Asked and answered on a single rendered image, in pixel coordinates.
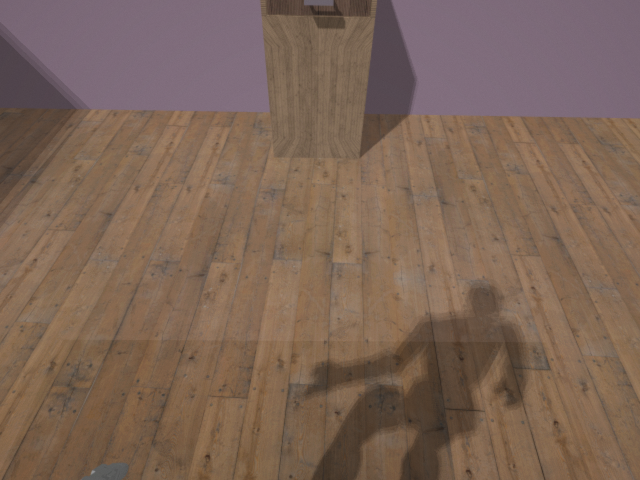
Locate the cabinet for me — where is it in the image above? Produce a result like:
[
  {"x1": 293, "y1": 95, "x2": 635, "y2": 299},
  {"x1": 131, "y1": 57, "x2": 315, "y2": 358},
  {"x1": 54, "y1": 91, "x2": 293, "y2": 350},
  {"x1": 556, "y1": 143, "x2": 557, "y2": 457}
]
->
[{"x1": 260, "y1": 0, "x2": 377, "y2": 159}]

